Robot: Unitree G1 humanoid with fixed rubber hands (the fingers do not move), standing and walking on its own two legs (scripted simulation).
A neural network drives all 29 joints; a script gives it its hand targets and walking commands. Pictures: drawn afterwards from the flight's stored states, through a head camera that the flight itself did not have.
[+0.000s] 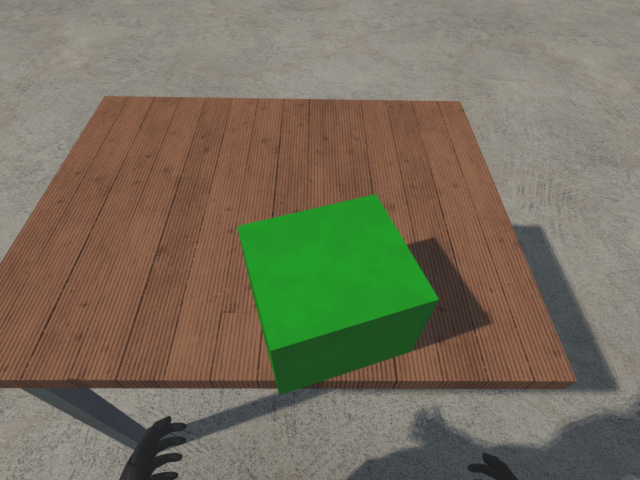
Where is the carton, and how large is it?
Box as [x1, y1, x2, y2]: [237, 194, 438, 394]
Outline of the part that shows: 375,194 237,226 249,280 279,394 410,351 438,300 438,298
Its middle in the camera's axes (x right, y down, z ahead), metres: +0.01 +0.07 +0.52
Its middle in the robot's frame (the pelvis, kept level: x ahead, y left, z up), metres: +0.35 -0.01 +0.02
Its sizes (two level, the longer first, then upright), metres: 0.193 0.174 0.146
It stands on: a table, 0.70 m high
